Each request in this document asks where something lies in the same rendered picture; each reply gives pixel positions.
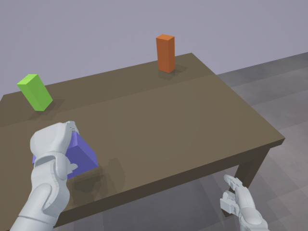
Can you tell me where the table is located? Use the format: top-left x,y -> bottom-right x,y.
0,53 -> 285,231

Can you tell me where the sponge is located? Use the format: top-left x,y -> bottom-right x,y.
32,131 -> 98,179

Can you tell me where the robot right hand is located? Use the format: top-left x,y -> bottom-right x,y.
220,175 -> 256,217

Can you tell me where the robot left hand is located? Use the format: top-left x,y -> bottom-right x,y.
30,121 -> 79,174

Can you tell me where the robot right forearm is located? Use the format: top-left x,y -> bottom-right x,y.
239,207 -> 269,231

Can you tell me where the robot left forearm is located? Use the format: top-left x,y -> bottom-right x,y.
10,152 -> 70,231

